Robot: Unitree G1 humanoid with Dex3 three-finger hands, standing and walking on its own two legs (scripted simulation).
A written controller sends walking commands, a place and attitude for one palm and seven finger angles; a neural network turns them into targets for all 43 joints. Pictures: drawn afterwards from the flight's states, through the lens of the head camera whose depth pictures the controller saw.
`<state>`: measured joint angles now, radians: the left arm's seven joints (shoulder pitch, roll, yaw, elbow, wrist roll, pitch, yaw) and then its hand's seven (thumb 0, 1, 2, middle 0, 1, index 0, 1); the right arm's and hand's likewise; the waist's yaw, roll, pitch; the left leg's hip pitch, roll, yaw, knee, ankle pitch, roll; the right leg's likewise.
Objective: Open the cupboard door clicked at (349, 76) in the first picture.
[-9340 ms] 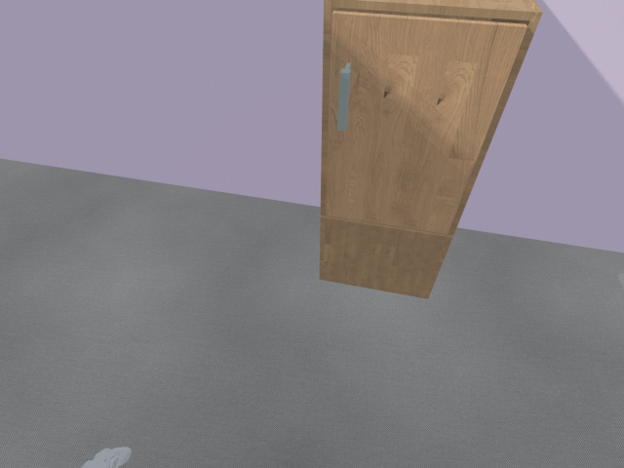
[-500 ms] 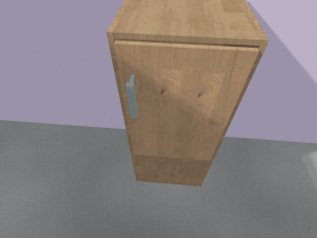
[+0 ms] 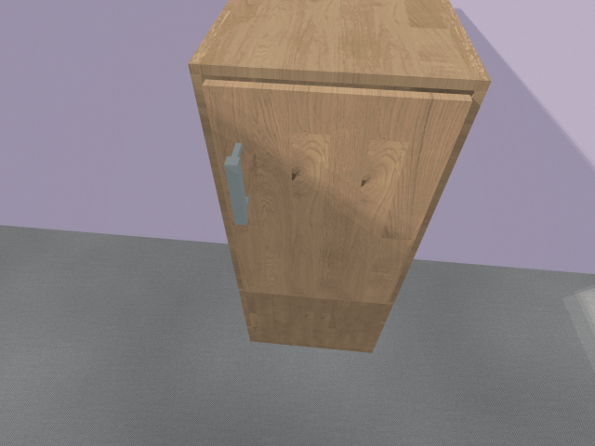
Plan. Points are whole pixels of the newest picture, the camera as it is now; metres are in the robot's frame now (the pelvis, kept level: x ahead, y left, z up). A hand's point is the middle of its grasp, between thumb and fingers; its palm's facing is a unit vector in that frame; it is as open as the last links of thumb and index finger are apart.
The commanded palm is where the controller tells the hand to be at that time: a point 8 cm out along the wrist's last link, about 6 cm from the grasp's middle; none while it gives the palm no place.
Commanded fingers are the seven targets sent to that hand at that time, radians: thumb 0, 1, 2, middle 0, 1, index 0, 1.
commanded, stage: come to a stop and stand still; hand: left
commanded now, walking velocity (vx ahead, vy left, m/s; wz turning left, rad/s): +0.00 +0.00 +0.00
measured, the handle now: (239, 185) +0.52 +0.14 +0.04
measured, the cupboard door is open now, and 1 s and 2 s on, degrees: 0 0 0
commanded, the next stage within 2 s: look again from close up in 0.54 s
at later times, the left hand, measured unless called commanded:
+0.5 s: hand out of the picture -0.01 +0.16 -0.17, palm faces +0.02 -0.98 -0.19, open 7.4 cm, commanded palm none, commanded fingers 0.00 0.90 0.90 -0.20 -0.30 -0.20 -0.30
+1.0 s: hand out of the picture -0.01 +0.16 -0.17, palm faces +0.02 -0.98 -0.20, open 7.4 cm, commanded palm none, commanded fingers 0.00 0.90 0.90 -0.20 -0.30 -0.20 -0.30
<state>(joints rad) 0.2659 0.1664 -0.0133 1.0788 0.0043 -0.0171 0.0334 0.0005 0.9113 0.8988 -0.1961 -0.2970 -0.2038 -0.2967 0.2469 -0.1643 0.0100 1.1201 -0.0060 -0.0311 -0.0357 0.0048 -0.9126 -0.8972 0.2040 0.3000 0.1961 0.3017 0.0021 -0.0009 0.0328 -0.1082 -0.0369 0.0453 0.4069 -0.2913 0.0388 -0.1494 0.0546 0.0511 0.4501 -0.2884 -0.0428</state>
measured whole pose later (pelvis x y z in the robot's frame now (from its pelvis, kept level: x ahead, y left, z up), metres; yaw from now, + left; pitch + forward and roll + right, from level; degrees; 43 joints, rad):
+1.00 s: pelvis -0.01 -0.01 +0.00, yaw +0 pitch +0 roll +0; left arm 0.28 0.17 -0.01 1.09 0.00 -0.03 0.03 0.00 0.90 0.90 -0.20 -0.30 -0.20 -0.30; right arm 0.26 -0.16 0.01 1.13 -0.01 -0.03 -0.03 0.00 -0.91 -0.90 0.20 0.30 0.20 0.30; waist 0.00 -0.01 0.03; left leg -0.13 -0.02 0.03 0.39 -0.26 0.02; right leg -0.16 0.07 0.04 0.42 -0.25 -0.06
